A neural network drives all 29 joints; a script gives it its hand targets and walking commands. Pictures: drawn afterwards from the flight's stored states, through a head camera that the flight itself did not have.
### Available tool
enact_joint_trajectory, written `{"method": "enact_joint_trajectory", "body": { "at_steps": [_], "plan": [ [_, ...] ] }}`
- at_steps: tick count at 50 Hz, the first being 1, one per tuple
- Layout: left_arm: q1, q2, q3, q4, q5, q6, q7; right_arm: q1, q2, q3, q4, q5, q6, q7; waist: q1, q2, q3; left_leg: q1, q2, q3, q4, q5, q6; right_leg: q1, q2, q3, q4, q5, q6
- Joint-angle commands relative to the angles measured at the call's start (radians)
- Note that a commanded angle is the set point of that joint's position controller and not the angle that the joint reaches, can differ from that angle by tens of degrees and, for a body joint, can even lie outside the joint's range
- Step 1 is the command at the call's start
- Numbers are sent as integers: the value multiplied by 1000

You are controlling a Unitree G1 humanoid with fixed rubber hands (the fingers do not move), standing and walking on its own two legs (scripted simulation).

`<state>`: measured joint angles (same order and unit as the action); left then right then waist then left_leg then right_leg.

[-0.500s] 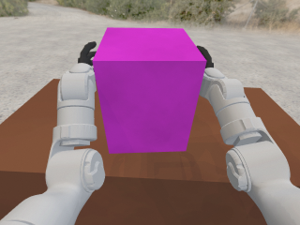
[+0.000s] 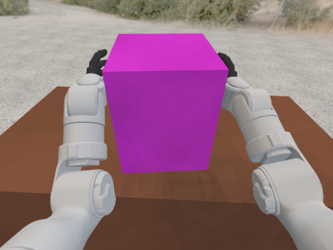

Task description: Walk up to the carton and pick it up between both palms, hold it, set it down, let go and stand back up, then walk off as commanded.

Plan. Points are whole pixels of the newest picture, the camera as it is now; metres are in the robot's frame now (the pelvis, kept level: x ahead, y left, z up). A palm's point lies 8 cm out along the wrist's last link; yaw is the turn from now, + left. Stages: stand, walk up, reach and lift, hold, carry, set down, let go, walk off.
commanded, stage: hold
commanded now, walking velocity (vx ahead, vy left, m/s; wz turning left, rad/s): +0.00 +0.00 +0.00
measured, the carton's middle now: (163, 102) +0.37 +0.01 +0.24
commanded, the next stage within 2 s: none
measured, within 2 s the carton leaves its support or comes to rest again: neither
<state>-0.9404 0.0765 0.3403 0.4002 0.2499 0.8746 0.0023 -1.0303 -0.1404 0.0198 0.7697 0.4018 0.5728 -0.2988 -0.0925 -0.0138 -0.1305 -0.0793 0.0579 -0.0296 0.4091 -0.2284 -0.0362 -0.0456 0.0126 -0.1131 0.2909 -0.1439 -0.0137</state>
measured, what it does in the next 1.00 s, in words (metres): stands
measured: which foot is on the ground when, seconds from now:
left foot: down 0.00-1.00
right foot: down 0.00-1.00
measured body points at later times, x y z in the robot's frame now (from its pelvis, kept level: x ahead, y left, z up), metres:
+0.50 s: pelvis +0.00 +0.00 +0.00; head -0.10 +0.02 +0.44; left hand +0.38 +0.16 +0.30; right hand +0.38 -0.14 +0.29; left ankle +0.00 +0.14 -0.75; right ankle +0.02 -0.11 -0.75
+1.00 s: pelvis +0.00 +0.00 +0.00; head -0.10 +0.02 +0.44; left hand +0.38 +0.16 +0.30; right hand +0.38 -0.14 +0.29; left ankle +0.00 +0.14 -0.75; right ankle +0.02 -0.11 -0.75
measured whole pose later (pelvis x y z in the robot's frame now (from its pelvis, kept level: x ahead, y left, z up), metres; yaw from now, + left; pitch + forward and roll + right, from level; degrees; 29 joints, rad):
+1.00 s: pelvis +0.00 +0.00 +0.00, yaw +0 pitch -6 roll -2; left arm -0.97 0.08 0.35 0.42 0.26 0.87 -0.01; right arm -1.04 -0.13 0.01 0.78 0.39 0.58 -0.30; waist -0.08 -0.01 -0.14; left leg -0.08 0.06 -0.03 0.40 -0.22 -0.04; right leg -0.05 0.01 -0.11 0.29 -0.14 -0.02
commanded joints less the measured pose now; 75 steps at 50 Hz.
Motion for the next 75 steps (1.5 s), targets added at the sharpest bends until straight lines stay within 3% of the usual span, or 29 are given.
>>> {"method": "enact_joint_trajectory", "body": {
  "at_steps": [1,7,11,12,16,19,23,28,35,38,42,47,52,56,59,64,67,75],
  "plan": [
    [-797,-653,-368,-132,-169,-86,-126,-889,705,226,-326,145,-10,125,8,71,-305,-31,-116,2,-69,243,-13,179,82,79,-1,184,57],
    [-761,-637,-329,-53,-148,-73,-142,-910,689,218,-326,130,-6,119,13,30,-251,-49,-118,5,-84,200,-2,168,80,81,-12,155,61],
    [-758,-633,-336,-88,-156,-75,-148,-891,695,233,-350,140,-7,112,7,35,-293,-33,-123,10,-71,260,-8,196,81,78,-2,223,64],
    [-753,-645,-342,-76,-159,-70,-149,-902,683,223,-344,141,-8,110,-8,51,-278,-27,-123,9,-72,264,-13,193,78,75,-5,229,60],
    [-750,-653,-340,-55,-152,-64,-156,-900,670,206,-339,132,-2,106,-16,59,-253,-31,-121,10,-78,237,-13,176,79,77,-14,190,56],
    [-790,-652,-338,-64,-151,-72,-152,-907,681,192,-302,121,-2,117,-5,68,-243,-65,-119,11,-95,177,-9,155,78,76,-12,118,53],
    [-811,-670,-364,-105,-172,-84,-142,-933,697,213,-344,134,-13,122,-1,86,-306,-48,-123,7,-83,219,-13,184,78,73,0,166,52],
    [-809,-668,-359,-83,-167,-85,-133,-918,685,208,-307,131,-15,126,1,83,-296,-51,-119,4,-82,206,-15,159,81,77,-1,143,52],
    [-778,-626,-303,-10,-145,-83,-146,-913,679,189,-273,112,-6,120,10,35,-252,-74,-120,14,-94,161,3,162,72,82,-14,122,59],
    [-792,-653,-340,-70,-167,-91,-143,-913,694,210,-318,135,-18,120,5,58,-311,-41,-125,10,-75,237,-11,183,77,80,-1,189,58],
    [-780,-647,-324,-31,-155,-82,-142,-935,680,211,-322,133,-16,114,9,57,-281,-46,-121,7,-74,224,-9,167,77,80,-9,172,57],
    [-765,-668,-358,-89,-166,-79,-144,-897,672,202,-330,135,-15,110,-16,80,-290,-14,-120,10,-66,273,-25,172,83,78,-8,210,52],
    [-756,-661,-355,-74,-166,-78,-140,-920,679,222,-368,140,-15,111,-2,58,-293,-30,-124,7,-71,251,-16,171,83,74,-4,200,59],
    [-775,-658,-341,-58,-152,-77,-141,-930,688,212,-332,129,-15,117,7,67,-265,-53,-119,10,-86,186,-10,167,74,79,-13,135,50],
    [-797,-660,-349,-85,-159,-84,-135,-913,696,207,-315,138,-11,122,3,82,-276,-34,-117,11,-78,218,-17,153,77,79,-8,155,50],
    [-762,-645,-307,-8,-134,-76,-138,-915,687,193,-284,121,-10,121,19,49,-238,-55,-115,14,-93,179,-5,153,77,77,-18,123,52],
    [-791,-652,-340,-62,-166,-88,-137,-935,702,215,-334,133,-20,117,5,47,-305,-37,-121,9,-79,224,-3,171,76,79,-7,175,57],
    [-773,-657,-330,-17,-160,-86,-141,-941,687,200,-332,120,-19,113,7,49,-284,-53,-119,11,-87,185,-3,151,76,77,-13,134,53]
  ]
}}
